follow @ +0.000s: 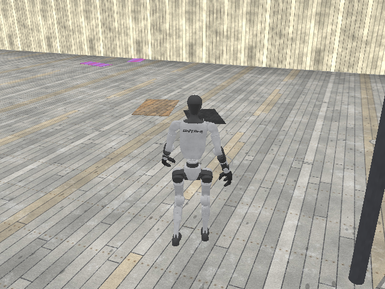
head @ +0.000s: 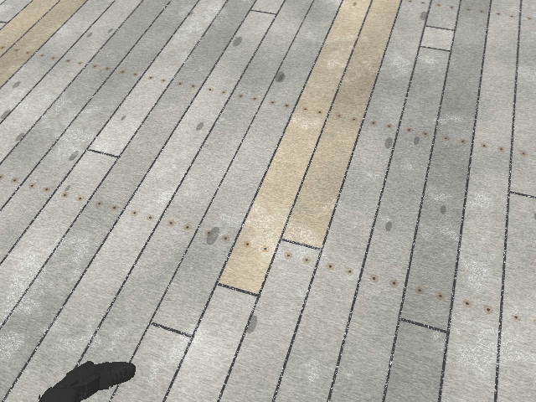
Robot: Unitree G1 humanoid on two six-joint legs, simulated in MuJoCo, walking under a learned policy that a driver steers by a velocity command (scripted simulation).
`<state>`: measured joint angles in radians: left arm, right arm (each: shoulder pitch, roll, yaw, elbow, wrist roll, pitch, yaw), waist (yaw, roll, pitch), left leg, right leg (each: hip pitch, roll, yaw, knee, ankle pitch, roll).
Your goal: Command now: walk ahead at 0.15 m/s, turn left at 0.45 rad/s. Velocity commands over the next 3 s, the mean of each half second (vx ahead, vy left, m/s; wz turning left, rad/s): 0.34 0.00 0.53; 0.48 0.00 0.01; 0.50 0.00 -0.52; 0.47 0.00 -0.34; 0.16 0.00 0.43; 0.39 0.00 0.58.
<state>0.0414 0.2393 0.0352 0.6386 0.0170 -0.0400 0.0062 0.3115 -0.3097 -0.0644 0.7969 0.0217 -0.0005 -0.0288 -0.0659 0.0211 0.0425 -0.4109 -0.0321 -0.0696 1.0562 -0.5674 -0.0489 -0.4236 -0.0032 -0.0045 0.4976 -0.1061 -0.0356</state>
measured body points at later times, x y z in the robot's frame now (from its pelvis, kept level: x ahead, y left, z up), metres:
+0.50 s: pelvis +0.12 +0.07 +0.02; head +0.13 +0.11 +0.47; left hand +0.21 +0.38 -0.09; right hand +0.23 -0.19 -0.08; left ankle +0.05 +0.14 -0.73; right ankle +0.22 -0.08 -0.67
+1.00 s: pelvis +0.40 +0.11 +0.01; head +0.43 +0.11 +0.46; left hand +0.40 +0.39 -0.11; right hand +0.62 -0.11 -0.09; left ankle +0.37 +0.26 -0.66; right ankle +0.44 +0.04 -0.73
